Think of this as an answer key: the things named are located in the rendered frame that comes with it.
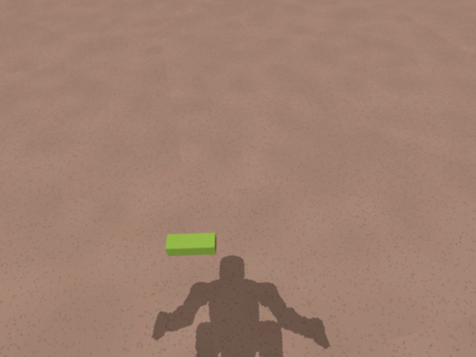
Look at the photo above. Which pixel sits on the carton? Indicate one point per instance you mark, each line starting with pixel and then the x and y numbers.
pixel 191 244

